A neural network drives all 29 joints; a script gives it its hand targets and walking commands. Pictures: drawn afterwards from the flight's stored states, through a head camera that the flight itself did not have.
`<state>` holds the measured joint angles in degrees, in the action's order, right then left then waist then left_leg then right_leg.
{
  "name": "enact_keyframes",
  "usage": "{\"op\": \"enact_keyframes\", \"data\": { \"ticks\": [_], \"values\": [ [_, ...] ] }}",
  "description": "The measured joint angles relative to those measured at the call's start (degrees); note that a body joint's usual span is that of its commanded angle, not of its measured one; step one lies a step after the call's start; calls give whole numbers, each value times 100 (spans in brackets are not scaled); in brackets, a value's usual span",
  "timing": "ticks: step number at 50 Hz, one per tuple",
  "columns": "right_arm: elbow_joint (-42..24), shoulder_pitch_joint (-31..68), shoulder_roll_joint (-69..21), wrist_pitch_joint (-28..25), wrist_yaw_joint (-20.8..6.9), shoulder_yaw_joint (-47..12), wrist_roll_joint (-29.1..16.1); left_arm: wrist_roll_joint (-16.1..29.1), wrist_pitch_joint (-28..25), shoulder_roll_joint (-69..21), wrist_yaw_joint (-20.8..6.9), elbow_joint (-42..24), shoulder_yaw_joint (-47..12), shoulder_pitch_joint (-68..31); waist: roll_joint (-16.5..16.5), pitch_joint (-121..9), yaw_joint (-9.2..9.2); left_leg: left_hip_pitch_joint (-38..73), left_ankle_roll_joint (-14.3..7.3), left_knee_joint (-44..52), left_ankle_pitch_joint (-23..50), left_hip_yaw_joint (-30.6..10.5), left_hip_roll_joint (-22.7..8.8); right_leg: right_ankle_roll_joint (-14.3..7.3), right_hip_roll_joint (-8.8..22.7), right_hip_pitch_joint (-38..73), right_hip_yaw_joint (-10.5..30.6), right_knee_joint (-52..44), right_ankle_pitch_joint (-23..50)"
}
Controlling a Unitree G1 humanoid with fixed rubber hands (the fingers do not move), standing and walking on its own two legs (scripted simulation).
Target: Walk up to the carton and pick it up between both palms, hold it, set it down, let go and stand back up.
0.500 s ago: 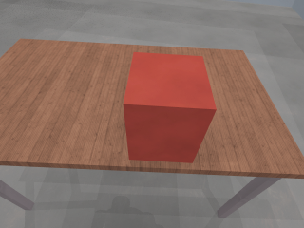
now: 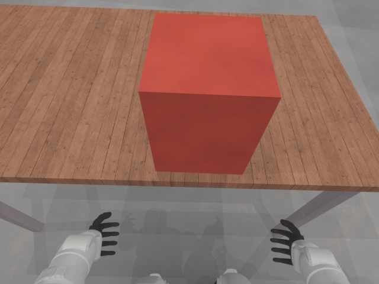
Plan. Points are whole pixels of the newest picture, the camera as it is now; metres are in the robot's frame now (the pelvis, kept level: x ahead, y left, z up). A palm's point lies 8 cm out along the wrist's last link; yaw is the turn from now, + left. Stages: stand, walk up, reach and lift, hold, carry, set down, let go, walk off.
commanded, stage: reach and lift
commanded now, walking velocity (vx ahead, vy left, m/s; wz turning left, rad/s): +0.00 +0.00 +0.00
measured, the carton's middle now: (203, 101) +0.46 +0.00 +0.10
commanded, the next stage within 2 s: none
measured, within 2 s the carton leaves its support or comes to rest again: neither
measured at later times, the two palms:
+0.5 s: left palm (85, 265) +0.16 +0.21 -0.05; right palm (308, 265) +0.18 -0.22 -0.04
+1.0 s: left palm out of the picture +0.08 +0.20 -0.02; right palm out of the picture +0.12 -0.22 -0.01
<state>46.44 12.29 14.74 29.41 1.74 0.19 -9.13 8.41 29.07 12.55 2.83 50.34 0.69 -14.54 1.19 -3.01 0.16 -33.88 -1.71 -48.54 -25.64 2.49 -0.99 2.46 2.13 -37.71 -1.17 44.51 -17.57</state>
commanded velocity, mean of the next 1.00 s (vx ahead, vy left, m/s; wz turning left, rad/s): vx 0.00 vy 0.00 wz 0.00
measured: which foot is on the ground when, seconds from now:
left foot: down 0.00-1.00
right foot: down 0.00-1.00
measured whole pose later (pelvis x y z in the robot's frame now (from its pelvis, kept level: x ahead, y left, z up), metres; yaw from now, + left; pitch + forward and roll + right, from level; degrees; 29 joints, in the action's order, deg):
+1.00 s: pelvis -0.05 -0.04 +0.04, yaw +2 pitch -2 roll -1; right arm 11.6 -15.9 5.2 22.0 8.4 -2.9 -4.5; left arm 6.0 17.1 12.8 -3.5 18.2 1.1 16.7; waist 0.8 0.8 0.8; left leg -13.6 0.6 -26.3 -10.7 -0.7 -2.1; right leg -0.7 -0.2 -15.9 -2.8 23.4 -9.3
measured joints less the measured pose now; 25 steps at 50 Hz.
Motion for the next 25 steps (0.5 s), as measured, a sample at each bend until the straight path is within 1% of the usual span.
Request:
{"op": "enact_keyframes", "data": {
  "ticks": [1, 2, 4, 6, 8, 11, 14, 17, 21, 23, 25],
  "values": [
    [3, 202, -2, 52, 2, -6, -36, 53, 30, -22, -33, -48, -18, -150, -11, -75, 43, -72, -11, 25, 20, 8, 1, -16, -1, -85, 9, -3, 3],
    [38, 332, -45, 65, -8, -27, -33, 64, 30, -58, -84, -51, -34, -231, -52, -122, 66, -48, 6, 148, 79, 21, 28, -46, 11, -68, 35, -121, 280],
    [189, 388, -203, -7, -53, -65, 75, -62, -40, -201, -201, -3, -42, -165, -89, -171, 111, 192, 29, 614, 284, 21, 53, -58, 21, 160, 29, -506, 335],
    [224, 164, -385, -120, -70, -102, 218, -236, -152, -354, -280, -22, -50, 163, -70, -210, 142, 520, 42, 1201, 555, -7, 51, -61, 1, 512, -6, -1085, 448],
    [107, -215, -558, -270, -48, -101, 341, -341, -283, -427, -302, -143, -77, 601, -71, -224, 119, 783, 102, 1698, 833, -64, 75, -60, -15, 816, 23, -1591, 987],
    [-211, -854, -708, -483, -22, -85, 477, -442, -453, -406, -295, -569, -125, 1304, -56, -186, 123, 1013, 123, 2170, 1051, -142, 66, -74, -43, 1103, -17, -2068, 928],
    [-703, -1378, -730, -690, 30, -38, 491, -421, -660, -257, -266, -1133, -132, 1817, -68, -104, 137, 977, 125, 2230, 1110, -170, 53, -102, -58, 1114, -48, -2195, 926],
    [-1169, -1613, -603, -749, 98, -60, 389, -243, -730, -65, -243, -1589, -181, 1994, -52, -29, 123, 859, 139, 2104, 1125, -192, 40, -126, -69, 1032, -68, -2129, 962],
    [-1736, -1657, -388, -512, 155, -144, 207, -27, -515, 98, -241, -2053, -259, 1897, -41, -3, 112, 898, 151, 1989, 1163, -199, 26, -147, -81, 1086, -71, -2049, 1019],
    [-1945, -1573, -339, -323, 164, -153, 188, 0, -345, 106, -267, -2178, -257, 1749, -50, 44, 93, 1045, 158, 1980, 1191, -197, 24, -160, -84, 1229, -68, -2036, 1046],
    [-2075, -1481, -347, -160, 173, -125, 202, -64, -204, 69, -297, -2238, -226, 1591, -74, 79, 78, 1222, 164, 2002, 1229, -199, 25, -174, -83, 1397, -69, -2036, 1071]
  ]
}}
